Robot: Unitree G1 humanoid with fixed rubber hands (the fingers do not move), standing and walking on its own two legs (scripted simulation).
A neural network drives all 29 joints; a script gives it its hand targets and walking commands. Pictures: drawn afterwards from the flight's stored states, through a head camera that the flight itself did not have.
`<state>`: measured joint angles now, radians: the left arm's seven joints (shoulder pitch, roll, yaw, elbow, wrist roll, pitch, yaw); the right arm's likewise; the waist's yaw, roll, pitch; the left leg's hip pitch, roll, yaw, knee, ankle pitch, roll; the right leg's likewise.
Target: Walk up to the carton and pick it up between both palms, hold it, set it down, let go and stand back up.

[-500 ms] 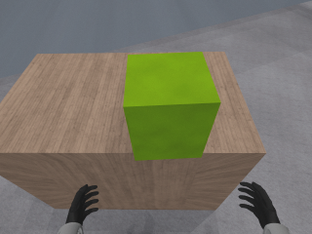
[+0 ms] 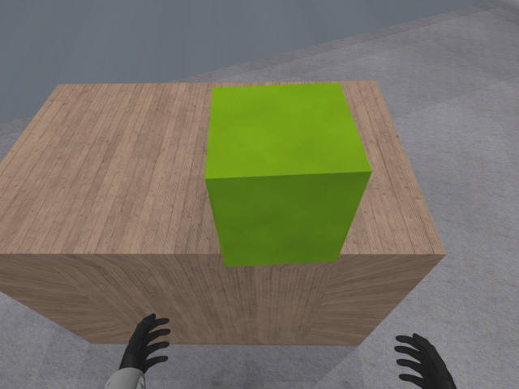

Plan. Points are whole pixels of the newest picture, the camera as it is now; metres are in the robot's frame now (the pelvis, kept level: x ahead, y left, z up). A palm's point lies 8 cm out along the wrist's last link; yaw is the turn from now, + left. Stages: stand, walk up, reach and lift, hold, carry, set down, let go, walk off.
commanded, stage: let go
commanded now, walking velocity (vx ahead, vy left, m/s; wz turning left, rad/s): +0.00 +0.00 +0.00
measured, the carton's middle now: (278, 180) +0.43 +0.00 +0.06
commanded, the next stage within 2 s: stand in 0.32 s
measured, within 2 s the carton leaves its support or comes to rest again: neither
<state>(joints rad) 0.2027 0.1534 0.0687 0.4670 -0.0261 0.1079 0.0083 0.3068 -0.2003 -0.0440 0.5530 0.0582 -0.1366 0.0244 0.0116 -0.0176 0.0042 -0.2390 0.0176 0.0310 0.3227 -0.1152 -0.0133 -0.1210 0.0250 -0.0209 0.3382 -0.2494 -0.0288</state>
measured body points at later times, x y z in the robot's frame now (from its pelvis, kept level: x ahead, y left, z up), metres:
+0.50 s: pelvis +0.01 +0.00 -0.01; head +0.02 +0.01 +0.44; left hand +0.16 +0.26 -0.10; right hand +0.14 -0.27 -0.10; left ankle +0.03 +0.13 -0.75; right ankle -0.05 -0.09 -0.75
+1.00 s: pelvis +0.01 +0.01 -0.01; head +0.01 +0.02 +0.44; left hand +0.12 +0.29 -0.12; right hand +0.14 -0.28 -0.10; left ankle +0.03 +0.13 -0.75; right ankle -0.05 -0.09 -0.75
